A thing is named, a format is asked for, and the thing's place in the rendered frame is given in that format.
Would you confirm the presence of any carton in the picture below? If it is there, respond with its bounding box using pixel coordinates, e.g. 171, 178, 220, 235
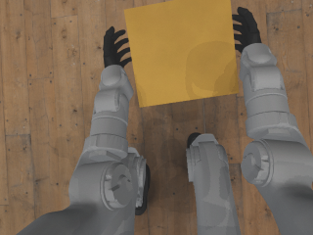
123, 0, 240, 108

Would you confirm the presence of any right robot hand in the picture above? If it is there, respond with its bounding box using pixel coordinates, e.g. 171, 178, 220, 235
232, 7, 262, 53

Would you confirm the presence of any right robot upper arm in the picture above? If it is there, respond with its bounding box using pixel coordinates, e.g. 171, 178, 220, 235
241, 138, 313, 235

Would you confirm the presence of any robot left shin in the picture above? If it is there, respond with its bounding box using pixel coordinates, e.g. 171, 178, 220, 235
127, 147, 144, 207

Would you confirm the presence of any left robot upper arm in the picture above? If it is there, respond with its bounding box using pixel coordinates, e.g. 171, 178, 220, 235
16, 161, 134, 235

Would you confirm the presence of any right robot forearm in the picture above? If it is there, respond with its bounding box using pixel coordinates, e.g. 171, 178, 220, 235
239, 43, 313, 158

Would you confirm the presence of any robot left thigh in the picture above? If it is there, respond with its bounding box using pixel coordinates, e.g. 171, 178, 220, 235
101, 153, 146, 235

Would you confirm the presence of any left robot hand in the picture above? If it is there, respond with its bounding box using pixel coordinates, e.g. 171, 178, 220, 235
103, 26, 132, 68

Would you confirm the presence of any left robot forearm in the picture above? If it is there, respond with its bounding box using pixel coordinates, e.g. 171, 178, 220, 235
68, 65, 134, 189

